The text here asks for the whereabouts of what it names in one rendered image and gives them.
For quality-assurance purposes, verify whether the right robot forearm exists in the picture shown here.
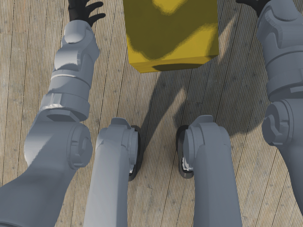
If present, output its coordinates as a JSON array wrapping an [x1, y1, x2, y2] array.
[[256, 0, 303, 102]]

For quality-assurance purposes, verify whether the right robot upper arm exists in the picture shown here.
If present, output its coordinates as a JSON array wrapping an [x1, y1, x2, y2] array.
[[261, 98, 303, 216]]

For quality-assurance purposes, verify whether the left robot forearm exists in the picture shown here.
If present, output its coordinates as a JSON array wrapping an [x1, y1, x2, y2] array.
[[24, 20, 100, 160]]

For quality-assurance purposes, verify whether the robot right hand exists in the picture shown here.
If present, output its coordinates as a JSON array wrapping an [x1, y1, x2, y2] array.
[[236, 0, 271, 18]]

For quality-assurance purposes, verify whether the carton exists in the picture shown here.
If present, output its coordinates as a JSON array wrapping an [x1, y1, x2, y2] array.
[[123, 0, 219, 73]]

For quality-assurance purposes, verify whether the left robot shin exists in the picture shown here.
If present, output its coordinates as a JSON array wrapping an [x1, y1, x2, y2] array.
[[95, 117, 134, 173]]

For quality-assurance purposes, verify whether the left robot thigh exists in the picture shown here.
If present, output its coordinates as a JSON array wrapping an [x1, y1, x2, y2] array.
[[83, 124, 138, 227]]

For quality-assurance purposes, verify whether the robot left hand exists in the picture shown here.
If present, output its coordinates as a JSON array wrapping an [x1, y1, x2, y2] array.
[[68, 0, 106, 27]]

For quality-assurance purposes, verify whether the left robot upper arm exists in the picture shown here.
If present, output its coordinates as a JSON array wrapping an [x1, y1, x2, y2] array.
[[0, 121, 93, 227]]

